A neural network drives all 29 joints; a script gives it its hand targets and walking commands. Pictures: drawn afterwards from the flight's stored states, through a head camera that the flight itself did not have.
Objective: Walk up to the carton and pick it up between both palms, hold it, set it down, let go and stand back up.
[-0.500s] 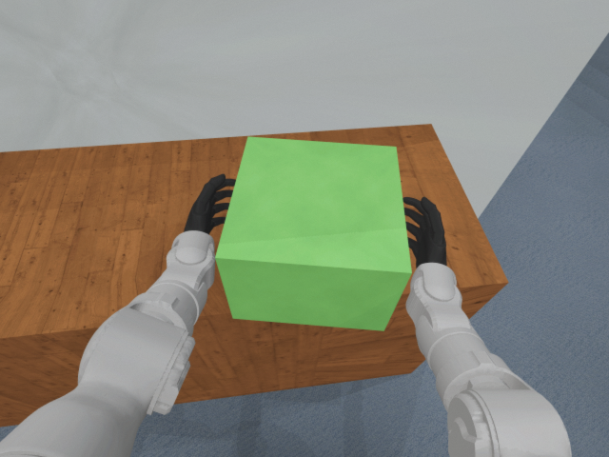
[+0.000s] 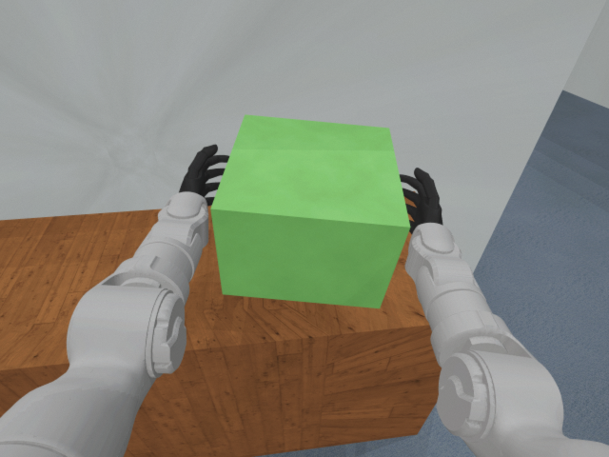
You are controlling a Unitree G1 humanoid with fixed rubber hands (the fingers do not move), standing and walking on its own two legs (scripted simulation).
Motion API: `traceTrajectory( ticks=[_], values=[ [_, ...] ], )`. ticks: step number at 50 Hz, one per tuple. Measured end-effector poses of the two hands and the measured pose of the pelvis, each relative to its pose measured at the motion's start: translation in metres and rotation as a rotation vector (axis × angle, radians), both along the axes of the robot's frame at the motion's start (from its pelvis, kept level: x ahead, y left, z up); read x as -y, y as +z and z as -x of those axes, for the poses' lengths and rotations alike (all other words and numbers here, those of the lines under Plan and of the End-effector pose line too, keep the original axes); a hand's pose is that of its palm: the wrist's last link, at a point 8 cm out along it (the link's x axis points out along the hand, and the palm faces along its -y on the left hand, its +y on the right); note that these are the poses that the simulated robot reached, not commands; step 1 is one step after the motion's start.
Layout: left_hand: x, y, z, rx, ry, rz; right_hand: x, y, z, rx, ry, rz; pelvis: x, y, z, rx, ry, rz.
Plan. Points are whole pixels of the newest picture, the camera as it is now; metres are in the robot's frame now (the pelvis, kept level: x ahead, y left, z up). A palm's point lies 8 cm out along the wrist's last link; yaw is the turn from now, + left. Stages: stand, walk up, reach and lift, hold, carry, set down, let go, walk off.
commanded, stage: reach and lift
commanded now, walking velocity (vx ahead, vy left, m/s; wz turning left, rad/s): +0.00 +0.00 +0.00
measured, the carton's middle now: (309, 207) +0.45 -0.01 +0.12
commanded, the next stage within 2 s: hold in 1.62 s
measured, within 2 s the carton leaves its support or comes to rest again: neither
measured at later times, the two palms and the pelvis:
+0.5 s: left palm (212, 221) +0.42 +0.13 +0.13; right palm (438, 233) +0.39 -0.19 +0.12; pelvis +0.02 -0.02 +0.00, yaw +0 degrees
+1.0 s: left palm (203, 223) +0.39 +0.13 +0.15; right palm (444, 229) +0.37 -0.19 +0.14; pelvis +0.04 -0.04 +0.01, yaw +2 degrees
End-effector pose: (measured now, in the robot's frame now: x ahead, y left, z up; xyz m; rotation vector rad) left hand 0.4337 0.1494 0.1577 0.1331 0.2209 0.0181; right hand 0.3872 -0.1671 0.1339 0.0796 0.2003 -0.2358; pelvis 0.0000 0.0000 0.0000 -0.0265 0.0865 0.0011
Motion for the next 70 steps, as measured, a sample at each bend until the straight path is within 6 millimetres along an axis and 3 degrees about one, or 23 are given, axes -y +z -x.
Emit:
traceTrajectory(
  ticks=[11,17,21,27,34,44,50,61,70],
  values=[
    [0.014,-0.045,0.016,-0.040,0.002,0.014,0.014,-0.041,0.017,-0.051,0.003,0.023,0.006,0.006,-0.002,0.008,0.000,-0.004],
    [0.022,-0.056,0.022,-0.019,0.021,0.042,0.024,-0.042,0.015,-0.027,0.018,0.011,0.013,0.004,-0.007,-0.024,-0.001,-0.005],
    [0.023,-0.048,0.019,-0.010,0.031,0.035,0.026,-0.034,0.008,-0.021,0.030,0.006,0.019,0.004,-0.011,-0.026,0.000,-0.008],
    [0.018,-0.021,0.016,0.021,0.062,0.013,0.022,-0.010,-0.007,0.003,0.067,0.001,0.027,0.005,-0.021,0.013,0.009,-0.011],
    [0.011,-0.004,0.022,0.037,0.090,0.009,0.015,0.010,-0.013,0.009,0.104,0.021,0.037,0.008,-0.036,0.090,0.036,-0.017],
    [0.013,-0.013,0.043,0.031,0.095,0.057,0.017,0.005,0.008,0.000,0.100,0.024,0.040,0.008,-0.044,0.151,0.051,-0.021],
    [0.017,-0.006,0.046,0.048,0.080,0.049,0.021,0.006,0.016,0.018,0.084,0.021,0.036,0.008,-0.040,0.150,0.041,-0.021],
    [0.014,0.017,0.045,0.068,0.089,0.040,0.017,0.022,0.013,0.040,0.087,0.029,0.029,0.010,-0.030,0.159,0.016,-0.019],
    [0.006,0.018,0.052,0.058,0.112,0.049,0.010,0.027,0.014,0.034,0.111,0.039,0.028,0.009,-0.024,0.167,0.018,-0.017]
  ],
)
